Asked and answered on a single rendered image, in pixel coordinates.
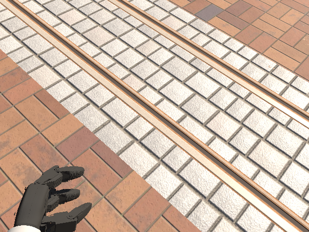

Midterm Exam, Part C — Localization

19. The robot left hand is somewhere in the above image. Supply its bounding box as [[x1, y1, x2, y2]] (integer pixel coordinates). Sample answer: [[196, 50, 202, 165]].
[[14, 165, 92, 232]]

